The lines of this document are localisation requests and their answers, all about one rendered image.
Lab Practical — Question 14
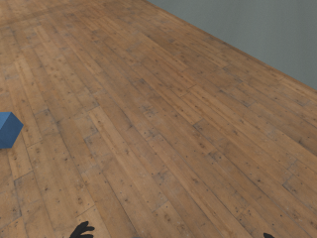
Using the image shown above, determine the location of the left robot hand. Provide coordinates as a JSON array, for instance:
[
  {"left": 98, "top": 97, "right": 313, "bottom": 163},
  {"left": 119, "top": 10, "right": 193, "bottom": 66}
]
[{"left": 69, "top": 221, "right": 95, "bottom": 238}]

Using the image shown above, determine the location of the carton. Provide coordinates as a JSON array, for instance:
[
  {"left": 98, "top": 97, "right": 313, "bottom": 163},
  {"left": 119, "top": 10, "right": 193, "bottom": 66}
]
[{"left": 0, "top": 111, "right": 24, "bottom": 149}]

